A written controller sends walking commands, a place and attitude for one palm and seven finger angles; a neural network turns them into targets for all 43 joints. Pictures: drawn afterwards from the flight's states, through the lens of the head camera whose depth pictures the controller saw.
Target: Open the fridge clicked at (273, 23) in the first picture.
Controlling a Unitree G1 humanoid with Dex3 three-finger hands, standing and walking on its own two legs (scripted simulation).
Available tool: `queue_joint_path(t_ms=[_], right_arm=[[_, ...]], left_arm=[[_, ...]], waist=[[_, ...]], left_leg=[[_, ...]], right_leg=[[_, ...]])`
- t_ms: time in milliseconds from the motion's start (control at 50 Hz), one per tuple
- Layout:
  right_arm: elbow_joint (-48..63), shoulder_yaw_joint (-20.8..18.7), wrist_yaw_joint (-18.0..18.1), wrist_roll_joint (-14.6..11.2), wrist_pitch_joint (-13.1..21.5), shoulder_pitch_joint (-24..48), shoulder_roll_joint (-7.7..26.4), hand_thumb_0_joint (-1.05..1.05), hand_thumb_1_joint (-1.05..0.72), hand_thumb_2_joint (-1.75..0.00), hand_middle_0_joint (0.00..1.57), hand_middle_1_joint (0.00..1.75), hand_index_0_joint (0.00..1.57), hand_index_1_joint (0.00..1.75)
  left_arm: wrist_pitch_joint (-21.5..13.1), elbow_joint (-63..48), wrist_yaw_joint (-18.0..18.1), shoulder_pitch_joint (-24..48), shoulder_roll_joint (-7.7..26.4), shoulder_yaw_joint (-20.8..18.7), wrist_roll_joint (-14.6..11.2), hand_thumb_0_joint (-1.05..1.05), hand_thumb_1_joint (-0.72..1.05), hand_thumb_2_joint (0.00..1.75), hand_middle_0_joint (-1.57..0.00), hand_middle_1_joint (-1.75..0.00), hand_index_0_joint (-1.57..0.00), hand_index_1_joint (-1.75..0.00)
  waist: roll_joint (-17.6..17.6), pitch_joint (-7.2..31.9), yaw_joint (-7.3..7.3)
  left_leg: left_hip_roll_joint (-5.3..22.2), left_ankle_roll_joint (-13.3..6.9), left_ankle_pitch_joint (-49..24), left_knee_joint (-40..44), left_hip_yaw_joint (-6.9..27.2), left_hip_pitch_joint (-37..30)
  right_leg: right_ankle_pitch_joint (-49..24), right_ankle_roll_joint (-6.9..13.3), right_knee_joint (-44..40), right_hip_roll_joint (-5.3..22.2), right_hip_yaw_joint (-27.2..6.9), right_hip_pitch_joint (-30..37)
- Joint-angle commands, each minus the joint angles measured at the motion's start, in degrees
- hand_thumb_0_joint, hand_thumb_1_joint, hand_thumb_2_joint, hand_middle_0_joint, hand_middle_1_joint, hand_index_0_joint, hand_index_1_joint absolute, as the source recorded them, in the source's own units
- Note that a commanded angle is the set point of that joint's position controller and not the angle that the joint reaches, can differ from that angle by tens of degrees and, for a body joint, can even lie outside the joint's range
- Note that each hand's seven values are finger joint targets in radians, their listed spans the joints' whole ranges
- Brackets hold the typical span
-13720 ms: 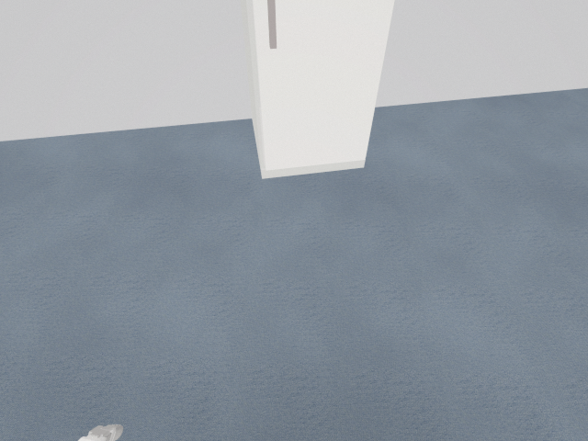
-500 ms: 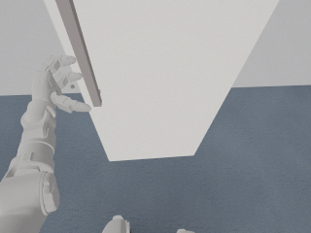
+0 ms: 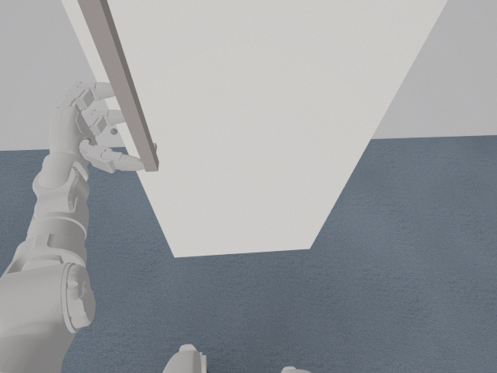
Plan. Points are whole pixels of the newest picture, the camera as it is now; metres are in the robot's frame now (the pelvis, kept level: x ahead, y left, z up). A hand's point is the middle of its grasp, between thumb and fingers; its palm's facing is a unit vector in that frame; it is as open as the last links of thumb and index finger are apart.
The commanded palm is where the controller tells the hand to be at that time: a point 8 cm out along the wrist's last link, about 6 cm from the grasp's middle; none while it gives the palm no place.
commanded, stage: slide the fingers in behind the handle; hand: left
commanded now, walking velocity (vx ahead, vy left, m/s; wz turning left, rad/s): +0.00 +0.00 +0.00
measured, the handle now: (126, 79) +0.51 +0.18 +0.17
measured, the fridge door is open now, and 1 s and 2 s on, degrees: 0 0 0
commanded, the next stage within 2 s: grip the handle and tug to test in 1.88 s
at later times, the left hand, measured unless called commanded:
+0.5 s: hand (126, 136) +0.46 +0.19 +0.10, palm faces +0.05 -1.00 +0.01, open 13.9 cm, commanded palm +0.43 +0.24 +0.11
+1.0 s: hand (137, 136) +0.46 +0.17 +0.10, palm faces +0.05 -1.00 +0.00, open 13.9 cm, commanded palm +0.43 +0.22 +0.11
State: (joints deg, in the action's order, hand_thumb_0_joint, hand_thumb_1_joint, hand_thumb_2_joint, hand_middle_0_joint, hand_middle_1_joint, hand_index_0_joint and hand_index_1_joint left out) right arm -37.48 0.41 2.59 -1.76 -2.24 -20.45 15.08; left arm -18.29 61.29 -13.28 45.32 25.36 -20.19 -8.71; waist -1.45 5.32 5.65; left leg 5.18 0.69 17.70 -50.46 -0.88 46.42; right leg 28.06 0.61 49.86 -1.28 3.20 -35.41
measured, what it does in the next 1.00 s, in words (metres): stands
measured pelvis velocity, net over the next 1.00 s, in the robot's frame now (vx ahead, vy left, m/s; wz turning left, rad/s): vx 0.01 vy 0.00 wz -0.01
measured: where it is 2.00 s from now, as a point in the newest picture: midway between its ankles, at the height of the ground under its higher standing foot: outside the picture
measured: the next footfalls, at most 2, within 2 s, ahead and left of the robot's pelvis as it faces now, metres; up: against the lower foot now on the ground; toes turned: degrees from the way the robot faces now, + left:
none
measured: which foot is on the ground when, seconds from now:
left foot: down 0.00-1.00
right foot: down 0.00-1.00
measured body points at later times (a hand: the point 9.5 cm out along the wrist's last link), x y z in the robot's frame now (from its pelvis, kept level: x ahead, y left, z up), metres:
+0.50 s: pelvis +0.00 +0.00 +0.00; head +0.07 +0.01 +0.44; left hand +0.46 +0.24 +0.10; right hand +0.03 -0.26 -0.12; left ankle +0.06 +0.13 -0.69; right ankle -0.04 -0.11 -0.69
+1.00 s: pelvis +0.01 +0.00 +0.00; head +0.07 +0.01 +0.45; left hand +0.45 +0.23 +0.11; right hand +0.06 -0.27 -0.11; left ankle +0.06 +0.13 -0.69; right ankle -0.04 -0.11 -0.69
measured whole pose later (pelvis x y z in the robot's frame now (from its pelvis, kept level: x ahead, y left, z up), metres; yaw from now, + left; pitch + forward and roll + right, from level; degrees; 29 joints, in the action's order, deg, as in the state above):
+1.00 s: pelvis +0.01 +0.00 +0.00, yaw +0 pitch +13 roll -2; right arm -36.6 -0.3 1.4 -1.6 -2.3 -19.7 14.5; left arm -18.6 54.4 -8.1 40.2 19.3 -17.1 -8.2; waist -1.6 5.6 5.3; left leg 5.1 0.8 18.4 -49.9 -1.6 44.3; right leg 28.5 0.6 49.4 -1.2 2.3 -33.7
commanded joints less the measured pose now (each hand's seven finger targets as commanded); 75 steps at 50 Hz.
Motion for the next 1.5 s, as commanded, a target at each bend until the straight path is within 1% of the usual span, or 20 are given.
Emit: queue_joint_path(t_ms=[0,60,180,240,280,340,460,620,700,760,820,940,980,1000,1080,1100,1200,1280,1340,1480], right_arm=[[2.93,-3.28,0.9,0.35,1.56,-6.39,9.41,0.0,-0.9,-0.9,0.2,0.3,0.2,0.3],[2.55,-3.11,1.08,0.46,1.59,-7.16,9.94,0.0,-0.9,-0.9,0.2,0.3,0.2,0.3],[3.41,-3.54,0.51,0.49,1.5,-6.99,9.52,0.0,-0.9,-0.9,0.2,0.3,0.2,0.3],[3.77,-3.35,0.4,0.36,1.35,-6.35,9.49,0.0,-0.9,-0.9,0.2,0.3,0.2,0.3],[4.24,-3.44,0.52,0.29,1.39,-6.32,9.79,0.0,-0.9,-0.9,0.2,0.3,0.2,0.3],[4.8,-3.34,0.27,0.19,1.5,-5.41,8.89,0.0,-0.9,-0.9,0.2,0.3,0.2,0.3],[5.12,-3.36,0.28,0.36,1.76,-5.32,8.93,0.0,-0.9,-0.9,0.2,0.3,0.2,0.3],[4.99,-3.37,0.08,0.15,1.84,-4.61,8.41,0.0,-0.9,-0.9,0.2,0.3,0.2,0.3],[5.08,-3.68,-0.27,0.32,1.98,-4.51,8.32,0.0,-0.9,-0.9,0.2,0.3,0.2,0.3],[4.87,-3.5,-0.31,0.43,1.67,-4.65,8.55,0.0,-0.9,-0.9,0.2,0.3,0.2,0.3],[5.08,-3.55,-0.2,0.46,1.5,-4.32,8.47,0.0,-0.9,-0.9,0.2,0.3,0.2,0.3],[5.23,-3.7,-0.69,0.37,1.6,-3.51,7.96,0.0,-0.9,-0.9,0.2,0.3,0.2,0.3],[5.04,-3.86,-0.56,0.39,1.46,-3.9,8.4,0.0,-0.9,-0.9,0.2,0.3,0.2,0.3],[5.36,-3.81,-0.71,0.35,1.47,-3.45,7.99,0.0,-0.9,-0.9,0.2,0.3,0.2,0.3],[5.32,-3.59,-0.64,0.35,1.3,-3.3,8.17,0.0,-0.9,-0.9,0.2,0.3,0.2,0.3],[5.34,-3.67,-0.71,0.39,1.32,-3.13,7.76,0.0,-0.9,-0.9,0.2,0.3,0.2,0.3],[4.86,-3.65,-0.57,0.42,1.47,-3.26,7.95,0.0,-0.9,-0.9,0.2,0.3,0.2,0.3],[4.79,-3.9,-0.79,0.43,1.84,-3.3,7.68,0.0,-0.9,-0.9,0.2,0.3,0.2,0.3],[4.54,-3.85,-0.98,0.51,1.75,-3.47,7.78,0.0,-0.9,-0.9,0.2,0.3,0.2,0.3],[4.95,-4.1,-1.5,0.56,2.1,-3.32,7.57,0.0,-0.9,-0.9,0.2,0.3,0.2,0.3]], left_arm=[[-2.56,-9.54,0.31,30.71,12.18,0.83,-0.15,0.0,-0.5,0.3,-0.3,-1.2,-0.3,-1.2],[-2.08,-7.44,0.3,31.91,15.41,-1.22,-0.02,0.0,-0.5,0.3,-0.3,-1.2,-0.3,-1.2],[-2.61,-11.31,-0.54,28.88,13.07,-0.26,-0.56,0.0,-0.5,0.3,-0.3,-1.2,-0.3,-1.2],[-2.26,-10.94,-0.26,27.47,11.83,0.74,-0.93,0.0,-0.5,0.3,-0.3,-1.2,-0.3,-1.2],[-2.94,-12.73,0.37,26.45,15.36,-2.46,-0.95,0.0,-0.5,0.3,-0.3,-1.2,-0.3,-1.2],[-3.5,-14.92,0.94,24.69,10.84,0.62,-0.7,0.0,-0.5,0.3,-0.3,-1.2,-0.3,-1.2],[-4.11,-17.5,2.91,21.71,13.51,-3.02,-0.81,0.0,-0.5,0.3,-0.3,-1.2,-0.3,-1.2],[-3.74,-17.11,3.5,22.22,8.11,1.27,-0.44,0.0,-0.5,0.3,-0.3,-1.2,-0.3,-1.2],[-3.64,-18.58,3.92,19.77,6.22,1.7,-0.89,0.0,-0.5,0.3,-0.3,-1.2,-0.3,-1.2],[-2.72,-16.05,4.55,19.79,7.35,0.72,-0.66,0.0,-0.5,0.3,-0.3,-1.2,-0.3,-1.2],[-3.37,-18.41,5.15,21.63,9.23,-0.45,-0.18,0.0,-0.5,0.3,-0.3,-1.2,-0.3,-1.2],[-4.17,-19.95,5.21,20.11,4.27,3.25,-0.45,0.0,-0.5,0.3,-0.3,-1.2,-0.3,-1.2],[-4.04,-20.2,5.72,20.28,7.1,0.83,-0.37,0.0,-0.5,0.3,-0.3,-1.2,-0.3,-1.2],[-3.42,-19.8,5.61,18.04,4.47,2.59,-0.53,0.0,-0.5,0.3,-0.3,-1.2,-0.3,-1.2],[-3.27,-20.76,6.18,19.09,6.73,1.14,-0.22,0.0,-0.5,0.3,-0.3,-1.2,-0.3,-1.2],[-3.31,-20.92,6.19,19.28,4.24,2.94,-0.36,0.0,-0.5,0.3,-0.3,-1.2,-0.3,-1.2],[-3.86,-19.6,6.41,20.41,5.26,2.21,-0.44,0.0,-0.5,0.3,-0.3,-1.2,-0.3,-1.2],[-4.74,-21.44,6.75,21.2,3.14,3.79,-0.15,0.0,-0.5,0.3,-0.3,-1.2,-0.3,-1.2],[-3.9,-18.93,7.28,19.54,2.94,3.46,-0.31,0.0,-0.5,0.3,-0.3,-1.2,-0.3,-1.2],[-4.99,-21.66,8.38,19.84,0.16,5.91,0.63,0.0,-0.5,0.3,-0.3,-1.2,-0.3,-1.2]], waist=[[-2.88,19.53,3.62],[-1.82,18.65,3.82],[-6.01,24.1,1.94],[-3.78,20.24,2.33],[-2.8,22.57,1.13],[-5.35,21.45,1.2],[-3.37,22.63,-0.16],[-3.05,19.75,1.14],[-3.36,21.98,0.09],[-0.37,18.76,0.32],[-1.49,21.66,-0.13],[-3.2,21.43,0.35],[-2.19,22.94,-0.26],[-2.73,22.22,-0.2],[-2.17,21.37,-0.39],[-1.35,20.69,0.31],[-0.46,20.13,0.38],[-2.96,22.59,0.25],[-0.05,20.08,0.3],[-1.16,21.78,0.26]], left_leg=[[-3.29,-3.06,-9.04,2.52,2.68,-24.49],[-3.49,-3.43,-8.0,1.98,2.46,-21.87],[-3.26,-2.92,-10.95,1.93,2.74,-26.22],[-3.31,-3.0,-7.54,2.67,2.45,-23.58],[-3.33,-3.13,-8.38,2.87,2.42,-23.55],[-3.31,-2.81,-8.54,3.15,2.36,-25.69],[-3.51,-2.95,-10.1,3.38,1.84,-25.44],[-3.27,-2.59,-10.01,4.06,2.11,-26.81],[-3.43,-2.44,-13.16,3.72,2.03,-28.51],[-3.68,-2.76,-11.4,3.84,1.85,-25.32],[-3.77,-2.74,-12.7,3.76,1.62,-26.19],[-3.74,-2.43,-13.7,3.29,1.66,-28.42],[-3.79,-2.5,-14.88,3.27,1.78,-28.17],[-3.91,-2.5,-14.91,3.43,1.37,-28.24],[-4.04,-2.63,-14.15,3.67,1.22,-26.71],[-4.07,-2.73,-13.92,3.65,1.13,-27.11],[-4.09,-2.71,-12.06,3.9,1.21,-25.85],[-3.94,-2.47,-13.55,3.56,1.52,-28.89],[-4.04,-2.59,-12.31,3.82,1.23,-26.38],[-4.1,-2.57,-12.82,3.93,1.36,-28.19]], right_leg=[[-17.51,-0.78,-8.74,-1.86,-1.89,-6.78],[-17.09,-0.84,-8.95,-1.81,-2.36,-6.29],[-18.2,-0.32,-7.79,-2.0,-1.6,-6.07],[-15.83,-0.54,-8.84,-2.09,-1.56,-6.02],[-17.08,-0.52,-8.42,-2.15,-1.83,-3.95],[-16.45,-0.3,-8.41,-2.35,-1.28,-5.39],[-19.05,-0.33,-8.26,-2.44,-1.5,-1.84],[-18.7,-0.42,-8.75,-2.34,-1.1,-3.98],[-21.55,-0.22,-8.2,-2.31,-0.86,-2.64],[-21.19,-0.44,-8.71,-2.22,-1.01,-2.08],[-23.03,-0.51,-8.25,-1.93,-1.59,-0.64],[-23.49,-0.35,-8.26,-2.24,-1.23,-2.02],[-25.03,-0.35,-7.84,-2.15,-1.4,-0.66],[-25.34,-0.42,-8.14,-2.14,-1.3,-0.64],[-25.73,-0.51,-8.32,-1.92,-1.66,0.25],[-25.66,-0.65,-8.65,-2.02,-1.59,-0.1],[-24.32,-0.7,-8.9,-1.94,-1.88,0.1],[-24.15,-0.43,-8.42,-1.99,-1.5,-1.19],[-24.22,-0.68,-8.96,-1.99,-1.57,-0.47],[-24.12,-0.51,-8.75,-2.02,-1.55,-0.99]])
